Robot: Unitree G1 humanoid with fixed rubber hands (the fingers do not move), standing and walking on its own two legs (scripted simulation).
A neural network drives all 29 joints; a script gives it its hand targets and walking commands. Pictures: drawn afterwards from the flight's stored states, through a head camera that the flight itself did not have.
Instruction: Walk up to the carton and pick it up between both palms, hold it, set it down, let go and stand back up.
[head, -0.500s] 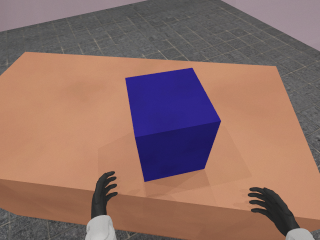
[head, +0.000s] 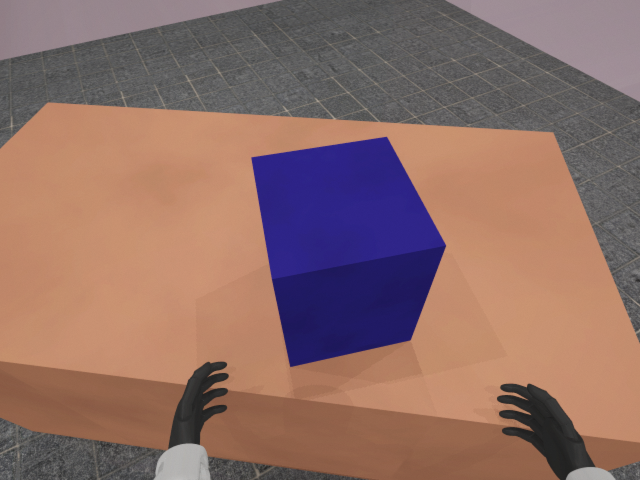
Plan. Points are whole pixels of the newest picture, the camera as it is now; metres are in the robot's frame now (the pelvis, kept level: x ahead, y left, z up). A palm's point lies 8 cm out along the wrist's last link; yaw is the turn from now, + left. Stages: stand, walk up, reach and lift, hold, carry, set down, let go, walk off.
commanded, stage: set down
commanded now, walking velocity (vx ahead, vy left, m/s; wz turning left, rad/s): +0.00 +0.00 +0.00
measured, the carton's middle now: (336, 255) +0.44 +0.04 +0.00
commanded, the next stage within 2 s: let go in 1.18 s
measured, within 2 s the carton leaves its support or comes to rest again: neither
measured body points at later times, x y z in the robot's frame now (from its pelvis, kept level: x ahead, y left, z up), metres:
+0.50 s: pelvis +0.01 +0.01 +0.00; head +0.04 +0.02 +0.45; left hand +0.19 +0.22 -0.06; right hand +0.21 -0.24 -0.06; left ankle +0.01 +0.14 -0.74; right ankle +0.02 -0.10 -0.74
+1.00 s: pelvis +0.01 +0.01 +0.00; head +0.03 +0.02 +0.45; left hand +0.19 +0.23 -0.08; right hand +0.21 -0.23 -0.06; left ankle +0.01 +0.14 -0.74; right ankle +0.02 -0.10 -0.74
